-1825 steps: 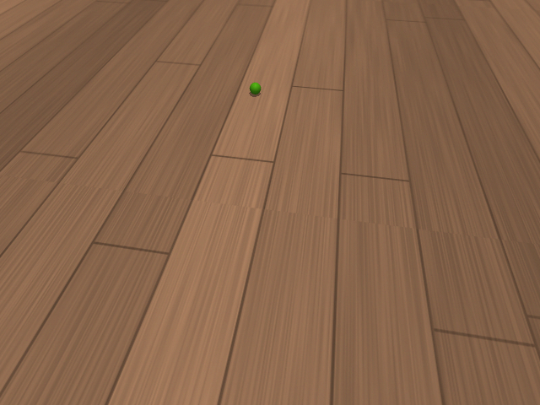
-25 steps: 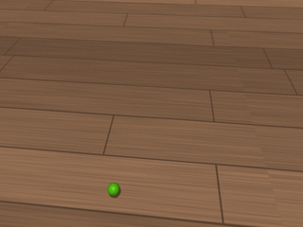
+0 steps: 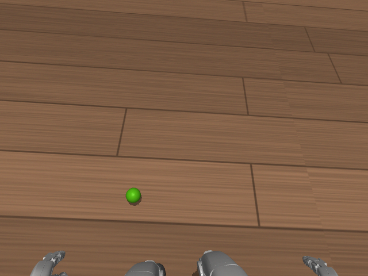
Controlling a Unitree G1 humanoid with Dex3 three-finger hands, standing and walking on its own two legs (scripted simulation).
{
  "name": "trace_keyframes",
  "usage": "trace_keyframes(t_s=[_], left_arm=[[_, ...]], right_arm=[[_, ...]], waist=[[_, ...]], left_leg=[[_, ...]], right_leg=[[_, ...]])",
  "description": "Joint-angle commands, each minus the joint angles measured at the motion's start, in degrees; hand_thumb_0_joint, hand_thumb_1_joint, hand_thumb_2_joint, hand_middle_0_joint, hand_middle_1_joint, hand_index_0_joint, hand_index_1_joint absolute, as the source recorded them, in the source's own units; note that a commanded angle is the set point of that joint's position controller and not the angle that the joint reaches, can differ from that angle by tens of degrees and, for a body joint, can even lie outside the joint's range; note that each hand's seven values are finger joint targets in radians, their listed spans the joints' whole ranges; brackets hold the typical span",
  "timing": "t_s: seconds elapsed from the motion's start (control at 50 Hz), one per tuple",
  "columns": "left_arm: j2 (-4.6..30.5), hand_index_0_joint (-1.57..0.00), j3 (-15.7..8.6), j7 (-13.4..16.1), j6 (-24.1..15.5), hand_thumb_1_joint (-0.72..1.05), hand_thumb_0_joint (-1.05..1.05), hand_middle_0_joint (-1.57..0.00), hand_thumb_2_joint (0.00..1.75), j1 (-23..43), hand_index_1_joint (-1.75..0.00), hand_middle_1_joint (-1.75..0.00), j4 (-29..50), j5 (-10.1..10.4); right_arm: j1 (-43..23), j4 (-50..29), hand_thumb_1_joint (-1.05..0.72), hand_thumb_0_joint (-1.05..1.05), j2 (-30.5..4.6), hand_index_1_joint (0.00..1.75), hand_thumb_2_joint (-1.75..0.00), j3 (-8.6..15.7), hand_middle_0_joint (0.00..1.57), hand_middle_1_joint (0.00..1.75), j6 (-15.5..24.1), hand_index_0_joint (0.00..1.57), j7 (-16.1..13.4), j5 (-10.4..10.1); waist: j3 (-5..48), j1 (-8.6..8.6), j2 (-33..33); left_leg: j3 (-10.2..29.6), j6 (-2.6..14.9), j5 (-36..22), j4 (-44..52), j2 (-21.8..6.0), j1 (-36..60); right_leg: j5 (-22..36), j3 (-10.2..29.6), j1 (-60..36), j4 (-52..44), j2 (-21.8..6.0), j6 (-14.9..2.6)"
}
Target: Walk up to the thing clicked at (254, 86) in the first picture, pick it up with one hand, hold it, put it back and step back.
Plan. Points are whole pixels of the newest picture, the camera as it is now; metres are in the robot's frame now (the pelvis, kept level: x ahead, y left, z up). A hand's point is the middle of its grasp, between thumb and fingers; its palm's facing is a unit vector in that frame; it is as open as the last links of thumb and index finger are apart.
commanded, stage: step back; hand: left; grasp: from above
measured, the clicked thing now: (133, 195) +0.49 +0.22 -0.73
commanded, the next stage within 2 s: none
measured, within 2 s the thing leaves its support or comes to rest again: neither
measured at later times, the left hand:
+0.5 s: hand out of the picture +0.00 +0.25 -0.14, palm faces +0.01 -0.92 -0.39, open 7.4 cm
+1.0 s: hand out of the picture -0.22 +0.23 -0.16, palm faces -0.05 -0.91 -0.41, open 7.4 cm
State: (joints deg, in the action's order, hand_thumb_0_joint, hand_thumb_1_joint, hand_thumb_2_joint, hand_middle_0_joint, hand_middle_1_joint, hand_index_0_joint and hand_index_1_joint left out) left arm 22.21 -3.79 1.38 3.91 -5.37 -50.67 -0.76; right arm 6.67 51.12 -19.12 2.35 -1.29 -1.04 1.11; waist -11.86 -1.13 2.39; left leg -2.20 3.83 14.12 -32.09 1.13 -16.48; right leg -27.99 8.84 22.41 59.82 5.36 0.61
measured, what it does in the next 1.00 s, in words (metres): walks backwards: right foot, then left foot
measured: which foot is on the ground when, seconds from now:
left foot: down 0.00-0.20, up 0.22-0.50, down 0.52-0.98, up 1.00-1.00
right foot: up 0.00-0.12, down 0.14-0.54, up 0.56-0.92, down 0.94-1.00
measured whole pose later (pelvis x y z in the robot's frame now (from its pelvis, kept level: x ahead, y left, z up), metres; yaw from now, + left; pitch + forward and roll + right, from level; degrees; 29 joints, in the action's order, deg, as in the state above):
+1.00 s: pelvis -0.30 -0.04 -0.02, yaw -2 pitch -3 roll -2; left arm 20.7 -4.7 -0.6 3.1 -11.4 -49.3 -2.2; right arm 4.0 46.3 -23.6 3.3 -2.8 -0.9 0.6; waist -11.2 0.4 -3.8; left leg 4.2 -0.5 18.0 -42.2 -3.1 -26.8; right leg -21.6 1.6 13.2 38.0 2.9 -0.2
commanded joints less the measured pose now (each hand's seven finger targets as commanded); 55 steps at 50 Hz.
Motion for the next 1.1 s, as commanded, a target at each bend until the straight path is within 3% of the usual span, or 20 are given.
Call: trace_keyframes(t_s=[0.0,0.12,0.16,0.18,0.28,0.4,0.48,0.5,0.52,0.54,0.56,0.62,0.78,0.86,0.92,0.94,0.96,0.98,1.04,1.08], left_arm=[[9.9,-0.2,-3.1,0.3,-2.0,0.9,0.0,-0.2,0.9,-0.5,-0.3,-0.3,5.4,-0.1],[9.1,-0.2,-3.7,-0.3,-2.9,0.9,0.0,-0.2,0.9,-10.3,-0.3,-0.3,2.1,-1.0],[14.6,-0.2,-5.1,-0.5,-3.3,0.9,0.0,-0.2,0.9,-7.8,-0.3,-0.3,4.0,-1.4],[19.4,-0.2,-5.7,-0.6,-3.1,0.9,0.0,-0.2,0.9,-3.3,-0.3,-0.3,5.9,-1.4],[11.8,-0.2,-4.5,0.2,-3.4,0.9,0.0,-0.2,0.9,2.1,-0.3,-0.3,9.1,-1.2],[11.7,-0.2,-4.3,0.3,-2.5,0.9,0.0,-0.2,0.9,-2.9,-0.3,-0.3,10.3,-1.5],[12.2,-0.2,-3.7,-0.3,-0.9,0.9,0.0,-0.2,0.9,-2.4,-0.3,-0.3,10.9,-0.1],[10.2,-0.2,-3.1,-0.5,-0.7,0.9,0.0,-0.2,0.9,-3.3,-0.3,-0.3,11.5,0.1],[7.9,-0.2,-2.7,-0.5,-0.7,0.9,0.0,-0.2,0.9,-3.8,-0.3,-0.3,11.9,0.3],[10.8,-0.2,-4.0,0.6,-0.8,0.9,0.0,-0.2,0.9,1.0,-0.3,-0.3,12.2,-0.6],[12.1,-0.2,-4.2,0.8,-0.7,0.9,0.0,-0.2,0.9,2.2,-0.3,-0.3,11.4,-0.9],[10.6,-0.2,-4.2,0.0,-0.6,0.9,0.0,-0.2,0.9,-5.1,-0.3,-0.3,8.4,0.6],[9.7,-0.2,-3.9,-0.2,-1.4,0.9,0.0,-0.2,0.9,-4.6,-0.3,-0.3,9.2,-0.4],[9.6,-0.2,-4.0,-0.8,-2.1,0.9,0.0,-0.2,0.9,-9.2,-0.3,-0.3,6.3,-0.5],[11.5,-0.2,-4.8,-1.1,-2.6,0.9,0.0,-0.2,0.9,-13.9,-0.3,-0.3,3.5,-1.5],[15.9,-0.2,-6.0,-1.2,-2.7,0.9,0.0,-0.2,0.9,-13.5,-0.3,-0.3,4.5,-2.1],[21.5,-0.2,-6.9,-1.3,-2.2,0.9,0.0,-0.2,0.9,-7.5,-0.3,-0.3,7.2,-1.9],[21.6,-0.2,-6.8,-0.9,-2.6,0.9,0.0,-0.2,0.9,-2.0,-0.3,-0.3,9.4,-1.8],[13.3,-0.2,-4.8,-0.3,-2.8,0.9,0.0,-0.2,0.9,2.8,-0.3,-0.3,10.1,-1.7],[13.0,-0.2,-5.2,-0.3,-2.7,0.9,0.0,-0.2,0.9,0.7,-0.3,-0.3,10.1,-1.9]], right_arm=[[4.2,-4.1,-0.9,0.0,-16.6,0.3,-0.9,4.8,0.2,0.3,0.9,0.2,-1.2,0.3],[-2.1,-5.7,-0.9,0.0,-16.6,0.3,-0.9,4.2,0.2,0.3,0.0,0.2,-0.3,-0.6],[-2.0,-6.5,-0.9,0.0,-13.7,0.3,-0.9,3.4,0.2,0.3,0.0,0.2,0.0,-1.2],[-2.5,-6.0,-0.9,0.0,-13.1,0.3,-0.9,3.8,0.2,0.3,-0.5,0.2,-0.6,-1.0],[3.5,-2.5,-0.9,0.0,-13.5,0.3,-0.9,3.1,0.2,0.3,-0.4,0.2,-0.3,-1.6],[4.6,-4.3,-0.9,0.0,-12.9,0.3,-0.9,2.5,0.2,0.3,0.6,0.2,-0.8,-1.1],[8.3,-2.6,-0.9,0.0,-12.5,0.3,-0.9,3.5,0.2,0.3,1.6,0.2,-0.6,0.2],[8.2,-3.1,-0.9,0.0,-15.6,0.3,-0.9,4.4,0.2,0.3,1.8,0.2,-0.6,1.2],[5.7,-3.9,-0.9,0.0,-21.3,0.3,-0.9,5.6,0.2,0.3,1.6,0.2,-0.4,1.9],[4.7,-5.1,-0.9,0.0,-25.1,0.3,-0.9,6.2,0.2,0.3,1.4,0.2,-0.2,1.4],[2.0,-5.3,-0.9,0.0,-23.7,0.3,-0.9,6.1,0.2,0.3,1.8,0.2,-0.5,1.3],[-3.7,-6.8,-0.9,0.0,-16.3,0.3,-0.9,3.7,0.2,0.3,2.0,0.2,-0.9,1.3],[3.7,-7.2,-0.9,0.0,-17.0,0.3,-0.9,4.9,0.2,0.3,1.5,0.2,-1.3,0.3],[0.1,-8.8,-0.9,0.0,-18.1,0.3,-0.9,4.9,0.2,0.3,0.4,0.2,-0.8,0.6],[-2.1,-9.4,-0.9,0.0,-16.8,0.3,-0.9,4.6,0.2,0.3,-0.5,0.2,-0.3,-0.6],[-1.5,-10.3,-0.9,0.0,-14.2,0.3,-0.9,3.8,0.2,0.3,-0.5,0.2,-0.4,-0.9],[-2.8,-10.6,-0.9,0.0,-13.6,0.3,-0.9,4.1,0.2,0.3,-0.6,0.2,-1.4,-0.9],[-1.2,-9.4,-0.9,0.0,-16.1,0.3,-0.9,5.0,0.2,0.3,-0.8,0.2,-1.6,-0.8],[3.2,-5.9,-0.9,0.0,-14.5,0.3,-0.9,4.0,0.2,0.3,-0.5,0.2,-0.7,-1.4],[4.1,-5.6,-0.9,0.0,-13.3,0.3,-0.9,3.2,0.2,0.3,0.0,0.2,-1.1,-0.9]], waist=[[14.9,-2.09,-9.3],[18.0,2.89,-8.6],[14.4,2.15,6.0],[10.8,3.66,15.2],[8.4,0.27,5.7],[15.4,3.08,8.7],[17.3,0.99,6.0],[17.8,1.51,-0.4],[16.0,2.14,-14.9],[13.0,-2.15,-16.7],[9.8,-1.62,-15.0],[10.2,4.26,-9.0],[14.7,-0.8,-12.6],[17.3,0.75,-14.6],[17.7,3.16,-9.5],[15.2,3.18,3.6],[12.0,4.66,14.3],[8.2,3.17,15.4],[7.6,-0.22,5.6],[9.1,1.17,7.1]], left_leg=[[15.7,10.21,-32.3,3.9,-15.9,16.5],[13.6,4.72,-15.5,-0.1,-13.5,5.6],[6.7,-2.1,4.9,-10.4,-1.4,-9.6],[4.7,-3.87,21.1,-25.5,4.8,-6.9],[10.9,-4.63,13.5,-36.1,7.4,-8.7],[6.3,-5.35,16.7,-13.6,1.7,-8.9],[4.0,-3.66,-6.6,13.3,0.2,4.2],[13.2,-1.78,-10.7,12.9,-6.7,10.0],[28.3,3.18,-20.3,13.5,-18.5,14.6],[32.6,11.96,-19.8,14.0,-24.8,1.4],[33.1,13.71,-18.0,15.1,-25.6,-4.7],[13.6,6.38,-26.7,9.6,-13.4,3.9],[15.8,11.13,-28.2,5.2,-17.3,16.8],[13.8,8.17,-21.4,1.9,-15.1,10.1],[11.2,1.84,-7.8,-2.6,-9.6,-2.4],[8.8,-1.87,6.4,-11.7,-1.3,-13.4],[6.9,-4.23,20.9,-25.9,4.6,-11.4],[10.8,-4.47,20.7,-34.3,1.6,-7.3],[11.0,-4.06,12.3,-37.5,6.4,-8.7],[10.1,-4.78,12.0,-37.3,6.6,-10.3]], right_leg=[[-1.1,-2.2,2.7,-9.3,-2.7,0.51],[16.0,-5.8,-13.6,-35.0,-4.8,-2.92],[21.4,12.8,-15.8,-38.1,-17.0,-10.4],[21.2,23.2,-2.7,-43.6,-28.1,-19.73],[32.3,5.6,-5.2,-38.0,-16.9,-12.25],[36.8,5.3,-22.0,-32.6,-18.3,-13.17],[35.3,1.3,-17.1,-23.1,-14.2,-7.75],[24.6,-0.6,-7.7,-19.5,-10.6,-4.91],[0.3,-5.3,6.5,-9.5,-1.1,-2.2],[-10.1,-0.2,2.8,-0.1,-0.2,-0.82],[-8.1,3.2,0.8,8.0,-0.9,-1.1],[0.7,3.6,6.6,13.3,1.8,-1.79],[-2.2,-0.5,5.2,-3.6,-2.6,1.82],[4.2,-5.5,-6.2,-24.7,-4.7,0.03],[15.8,-3.3,-16.2,-35.0,-6.4,-3.49],[13.2,12.2,-16.2,-37.9,-16.4,-7.12],[10.1,21.2,-1.6,-43.5,-27.4,-16.58],[9.5,25.2,8.0,-45.7,-30.5,-18.42],[24.9,3.8,0.9,-37.4,-17.6,-11.48],[27.3,1.5,-3.4,-35.5,-15.6,-10.32]])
